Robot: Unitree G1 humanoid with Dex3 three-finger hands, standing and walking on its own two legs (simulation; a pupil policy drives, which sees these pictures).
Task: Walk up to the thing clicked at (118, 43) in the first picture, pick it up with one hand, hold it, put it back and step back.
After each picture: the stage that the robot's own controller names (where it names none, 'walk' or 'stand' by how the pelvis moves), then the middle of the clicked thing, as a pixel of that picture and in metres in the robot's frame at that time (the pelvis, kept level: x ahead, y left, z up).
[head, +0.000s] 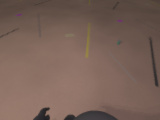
stand; (118, 42) +1.96 -0.68 -0.72
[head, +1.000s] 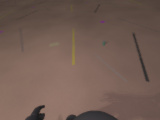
walk; (103, 43) +1.90 -0.16 -0.69
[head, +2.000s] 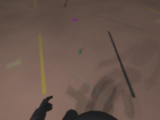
walk; (79, 51) +1.29 +0.29 -0.71
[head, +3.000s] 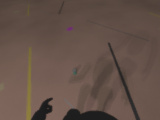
walk; (74, 71) +0.79 +0.31 -0.71
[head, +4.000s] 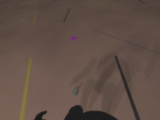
walk; (75, 92) +0.47 +0.28 -0.71
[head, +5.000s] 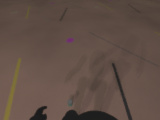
stand; (70, 102) +0.33 +0.22 -0.70
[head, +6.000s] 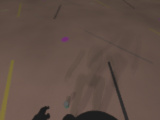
stand; (66, 104) +0.29 +0.24 -0.72
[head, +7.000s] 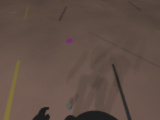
stand; (69, 106) +0.28 +0.22 -0.73
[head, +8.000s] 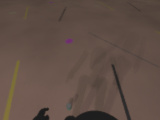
stand; (69, 106) +0.28 +0.22 -0.73
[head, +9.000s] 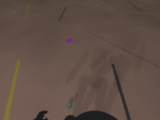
stand; (68, 105) +0.29 +0.22 -0.73
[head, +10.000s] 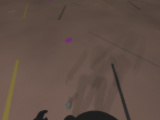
stand; (68, 105) +0.28 +0.22 -0.73
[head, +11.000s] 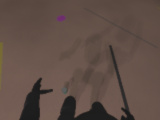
go down; (64, 90) +0.31 +0.24 -0.63
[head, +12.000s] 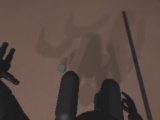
go down; (61, 68) +0.36 +0.27 -0.31
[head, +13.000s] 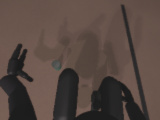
close in; (56, 65) +0.36 +0.28 -0.27
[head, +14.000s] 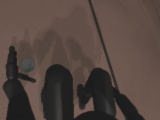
close in; (28, 65) +0.33 +0.30 -0.21
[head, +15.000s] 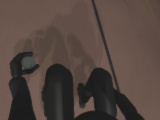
close; (28, 64) +0.33 +0.31 -0.21
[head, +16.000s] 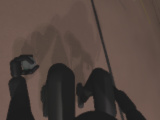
lift; (28, 64) +0.32 +0.31 -0.22
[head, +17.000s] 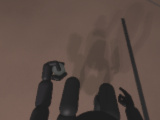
lift; (59, 71) +0.31 +0.22 -0.04
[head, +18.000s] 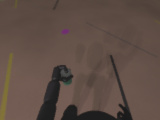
lift; (66, 77) +0.32 +0.17 -0.01
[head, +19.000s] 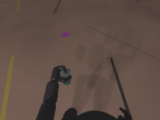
hold; (65, 77) +0.32 +0.18 -0.01
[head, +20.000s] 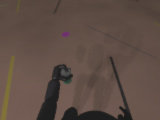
hold; (66, 76) +0.33 +0.18 -0.01
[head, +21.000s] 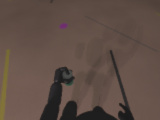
crouch; (68, 78) +0.32 +0.16 -0.05
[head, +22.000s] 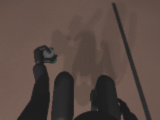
lower; (50, 56) +0.42 +0.27 -0.11
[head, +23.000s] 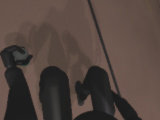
lower; (22, 57) +0.38 +0.31 -0.22
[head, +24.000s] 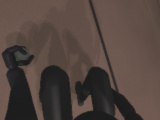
lower; (23, 57) +0.37 +0.32 -0.22
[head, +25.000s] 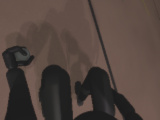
lower; (23, 57) +0.36 +0.32 -0.22
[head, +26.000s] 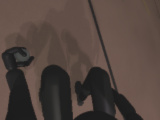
lower; (23, 58) +0.36 +0.32 -0.22
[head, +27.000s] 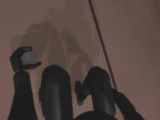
open; (28, 60) +0.35 +0.29 -0.22
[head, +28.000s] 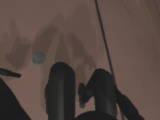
stand; (38, 59) +0.35 +0.28 -0.22
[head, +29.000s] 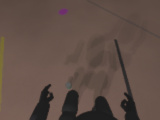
stand; (68, 85) +0.34 +0.22 -0.55
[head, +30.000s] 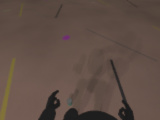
stand; (69, 102) +0.33 +0.21 -0.66
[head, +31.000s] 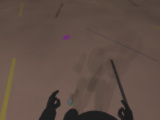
stand; (69, 102) +0.32 +0.21 -0.67
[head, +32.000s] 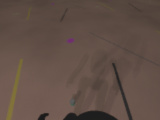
stand; (72, 102) +0.35 +0.20 -0.72
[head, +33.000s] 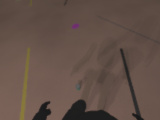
walk; (78, 87) +0.42 +0.20 -0.70
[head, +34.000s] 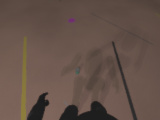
walk; (77, 71) +0.70 +0.14 -0.70
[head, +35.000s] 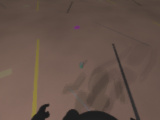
stand; (81, 65) +0.99 +0.18 -0.70
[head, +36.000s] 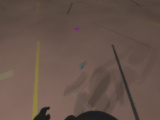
stand; (81, 66) +0.99 +0.18 -0.72
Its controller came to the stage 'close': yes
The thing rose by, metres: 0.70
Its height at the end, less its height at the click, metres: +0.00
